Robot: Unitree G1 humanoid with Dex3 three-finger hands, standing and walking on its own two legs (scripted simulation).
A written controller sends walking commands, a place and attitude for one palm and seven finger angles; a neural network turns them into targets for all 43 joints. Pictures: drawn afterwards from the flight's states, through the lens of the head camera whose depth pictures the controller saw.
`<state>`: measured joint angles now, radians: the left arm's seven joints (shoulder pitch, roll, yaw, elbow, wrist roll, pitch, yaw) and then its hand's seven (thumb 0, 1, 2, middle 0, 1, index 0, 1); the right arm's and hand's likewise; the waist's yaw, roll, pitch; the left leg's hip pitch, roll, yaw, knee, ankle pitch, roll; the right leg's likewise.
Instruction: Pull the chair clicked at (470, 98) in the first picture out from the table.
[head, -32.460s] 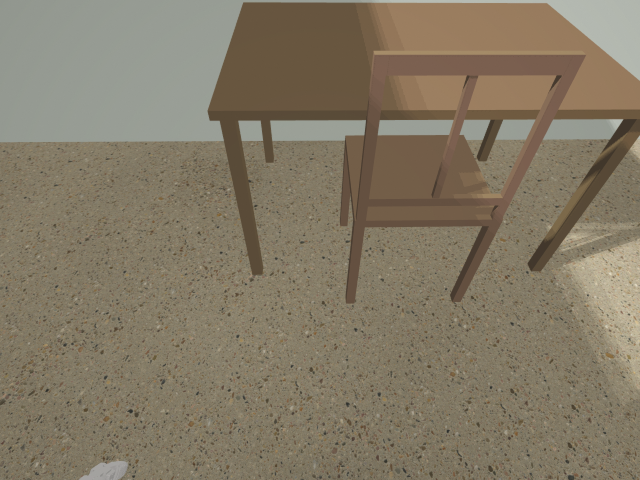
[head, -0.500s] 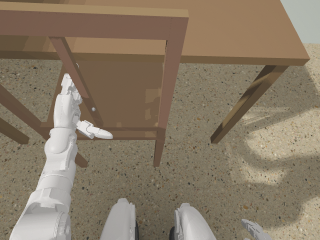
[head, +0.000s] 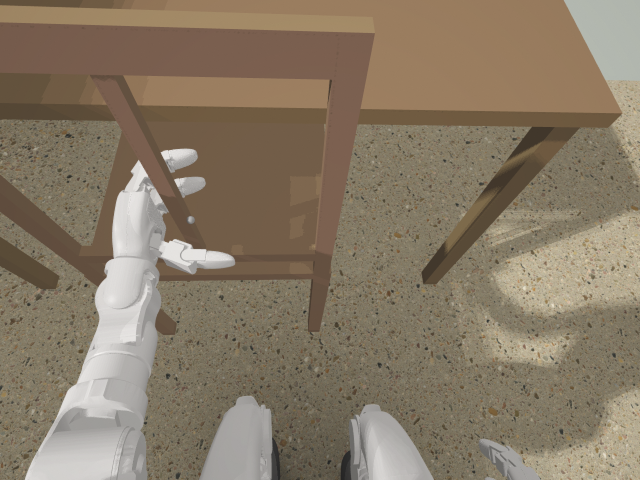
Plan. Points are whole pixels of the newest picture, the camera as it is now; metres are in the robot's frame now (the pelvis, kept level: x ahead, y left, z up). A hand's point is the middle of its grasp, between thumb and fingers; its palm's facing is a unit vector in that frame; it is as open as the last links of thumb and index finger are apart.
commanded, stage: hook a spindle and tug to test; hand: left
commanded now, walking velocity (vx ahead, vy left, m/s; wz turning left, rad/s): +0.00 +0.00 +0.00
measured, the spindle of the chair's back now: (167, 188) +0.45 +0.18 +0.05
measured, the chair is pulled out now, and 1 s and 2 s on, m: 0.00 0.03 0.14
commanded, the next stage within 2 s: step backward, pulling the chair out in 1.02 s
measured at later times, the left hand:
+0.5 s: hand (188, 223) +0.42 +0.15 +0.02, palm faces -0.01 -1.00 -0.02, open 5.0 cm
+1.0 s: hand (184, 244) +0.39 +0.16 +0.02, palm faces -0.01 -1.00 -0.02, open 5.2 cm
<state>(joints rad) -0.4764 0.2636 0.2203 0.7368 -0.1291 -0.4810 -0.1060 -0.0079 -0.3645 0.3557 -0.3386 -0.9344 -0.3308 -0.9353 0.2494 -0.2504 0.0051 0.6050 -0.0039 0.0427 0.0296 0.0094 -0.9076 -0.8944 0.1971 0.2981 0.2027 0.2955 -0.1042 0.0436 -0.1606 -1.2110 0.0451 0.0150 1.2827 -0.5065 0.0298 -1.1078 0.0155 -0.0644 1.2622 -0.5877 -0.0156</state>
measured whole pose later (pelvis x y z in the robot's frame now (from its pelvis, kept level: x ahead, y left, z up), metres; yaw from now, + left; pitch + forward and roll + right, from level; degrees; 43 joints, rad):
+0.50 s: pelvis +0.00 +0.00 +0.00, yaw +0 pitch +25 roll -3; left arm -0.45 0.26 0.22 0.72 -0.14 -0.48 -0.12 0.02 0.74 0.82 -0.48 -1.42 -0.47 -1.45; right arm 0.24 -0.25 0.00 0.60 0.00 0.04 0.03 0.01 -0.91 -0.89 0.20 0.30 0.20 0.30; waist -0.11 0.04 -0.17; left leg -1.20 0.05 0.01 1.28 -0.51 0.03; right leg -1.10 0.02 -0.06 1.26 -0.59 -0.01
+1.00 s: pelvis +0.02 +0.00 +0.01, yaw +0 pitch +25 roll -3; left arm -0.21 0.22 0.16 0.47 -0.17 -0.47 -0.10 0.02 0.77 0.80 -0.43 -1.43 -0.41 -1.45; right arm 0.24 -0.24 -0.01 0.56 0.00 0.04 0.05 0.01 -0.91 -0.89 0.20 0.30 0.20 0.30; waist -0.09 0.04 -0.17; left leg -1.14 0.04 0.03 1.25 -0.54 0.03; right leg -1.04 0.02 -0.05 1.22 -0.61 -0.01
